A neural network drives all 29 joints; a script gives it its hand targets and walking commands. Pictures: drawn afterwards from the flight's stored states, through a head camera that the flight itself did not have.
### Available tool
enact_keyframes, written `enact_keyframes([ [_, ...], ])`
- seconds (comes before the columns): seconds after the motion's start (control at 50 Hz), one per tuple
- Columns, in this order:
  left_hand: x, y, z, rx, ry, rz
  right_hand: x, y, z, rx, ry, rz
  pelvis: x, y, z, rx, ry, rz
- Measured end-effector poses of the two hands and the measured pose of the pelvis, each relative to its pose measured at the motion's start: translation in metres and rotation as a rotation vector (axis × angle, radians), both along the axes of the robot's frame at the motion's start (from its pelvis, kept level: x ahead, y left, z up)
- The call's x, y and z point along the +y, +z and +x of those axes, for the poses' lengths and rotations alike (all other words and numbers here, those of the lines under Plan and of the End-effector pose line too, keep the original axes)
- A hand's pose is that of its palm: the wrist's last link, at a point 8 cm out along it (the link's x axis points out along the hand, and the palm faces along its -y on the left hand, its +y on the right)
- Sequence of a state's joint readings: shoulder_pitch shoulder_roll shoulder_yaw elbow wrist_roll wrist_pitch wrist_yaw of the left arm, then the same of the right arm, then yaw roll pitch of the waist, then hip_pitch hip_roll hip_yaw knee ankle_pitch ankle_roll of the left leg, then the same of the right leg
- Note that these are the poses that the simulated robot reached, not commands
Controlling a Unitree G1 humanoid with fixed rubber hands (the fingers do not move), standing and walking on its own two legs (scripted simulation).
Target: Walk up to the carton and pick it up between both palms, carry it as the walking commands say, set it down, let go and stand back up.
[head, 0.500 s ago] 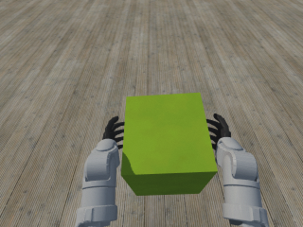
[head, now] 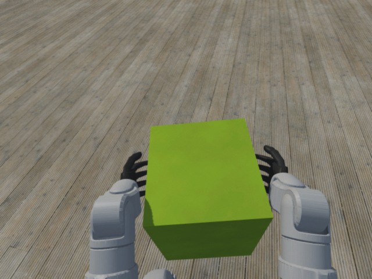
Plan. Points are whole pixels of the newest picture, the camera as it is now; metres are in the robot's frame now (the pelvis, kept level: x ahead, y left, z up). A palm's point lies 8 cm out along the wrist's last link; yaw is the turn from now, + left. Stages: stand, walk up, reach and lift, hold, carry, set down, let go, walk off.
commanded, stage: carry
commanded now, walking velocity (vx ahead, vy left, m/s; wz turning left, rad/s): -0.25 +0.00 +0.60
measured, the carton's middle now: (203, 194) +0.29 -0.02 +0.02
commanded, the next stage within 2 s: none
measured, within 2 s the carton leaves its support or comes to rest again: neither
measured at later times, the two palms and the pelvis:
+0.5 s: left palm out of the picture +0.03 +0.23 +0.06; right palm (229, 274) +0.12 -0.05 +0.05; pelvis -0.20 +0.01 -0.01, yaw +17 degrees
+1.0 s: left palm out of the picture -0.29 +0.25 +0.05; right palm out of the picture -0.10 +0.03 +0.06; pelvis -0.41 -0.03 -0.01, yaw +35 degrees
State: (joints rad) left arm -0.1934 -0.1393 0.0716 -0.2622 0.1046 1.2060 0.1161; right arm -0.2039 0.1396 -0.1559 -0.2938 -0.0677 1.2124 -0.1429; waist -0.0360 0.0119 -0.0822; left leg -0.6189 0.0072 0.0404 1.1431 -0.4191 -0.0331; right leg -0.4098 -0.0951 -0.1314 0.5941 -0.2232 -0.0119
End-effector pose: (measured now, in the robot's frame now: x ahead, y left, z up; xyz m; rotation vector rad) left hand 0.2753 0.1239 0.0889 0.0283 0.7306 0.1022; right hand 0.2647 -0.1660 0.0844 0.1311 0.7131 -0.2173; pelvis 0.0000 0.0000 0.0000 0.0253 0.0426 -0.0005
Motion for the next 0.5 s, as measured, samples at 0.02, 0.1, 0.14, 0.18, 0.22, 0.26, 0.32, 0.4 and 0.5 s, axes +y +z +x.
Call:
enact_keyframes([
  [0.02,0.005,0.001,-0.007,-0.006,0.010,-0.003,0.005,0.001,-0.005,-0.006,0.009,-0.002,0.002,-0.001,-0.007,0.002,0.014,0.002],
  [0.1,0.034,-0.004,-0.039,-0.027,0.061,-0.011,0.034,-0.002,-0.022,-0.027,0.058,-0.007,0.016,-0.010,-0.035,0.008,0.069,-0.004],
  [0.14,0.053,-0.015,-0.058,-0.022,0.094,-0.024,0.053,-0.009,-0.032,-0.022,0.090,-0.019,0.025,-0.017,-0.051,0.006,0.097,-0.003],
  [0.18,0.071,-0.027,-0.084,0.018,0.139,-0.039,0.072,-0.017,-0.045,0.018,0.143,-0.043,0.031,-0.017,-0.067,-0.002,0.115,0.005],
  [0.22,0.086,-0.035,-0.111,0.076,0.182,-0.039,0.088,-0.026,-0.060,0.076,0.195,-0.052,0.034,-0.012,-0.082,0.004,0.145,-0.035],
  [0.26,0.098,-0.039,-0.137,0.113,0.235,-0.046,0.103,-0.032,-0.073,0.114,0.248,-0.059,0.033,-0.008,-0.098,0.008,0.175,-0.055],
  [0.32,0.110,-0.039,-0.169,0.101,0.303,-0.053,0.119,-0.032,-0.087,0.100,0.306,-0.061,0.030,-0.008,-0.124,0.027,0.200,-0.059],
  [0.4,0.113,-0.031,-0.201,0.021,0.360,-0.038,0.127,-0.027,-0.103,0.024,0.345,-0.022,0.020,-0.013,-0.157,0.055,0.238,-0.056],
  [0.5,0.101,-0.027,-0.246,0.024,0.373,0.015,0.116,-0.036,-0.142,0.022,0.367,0.020,0.005,-0.013,-0.196,0.038,0.297,-0.080],
])
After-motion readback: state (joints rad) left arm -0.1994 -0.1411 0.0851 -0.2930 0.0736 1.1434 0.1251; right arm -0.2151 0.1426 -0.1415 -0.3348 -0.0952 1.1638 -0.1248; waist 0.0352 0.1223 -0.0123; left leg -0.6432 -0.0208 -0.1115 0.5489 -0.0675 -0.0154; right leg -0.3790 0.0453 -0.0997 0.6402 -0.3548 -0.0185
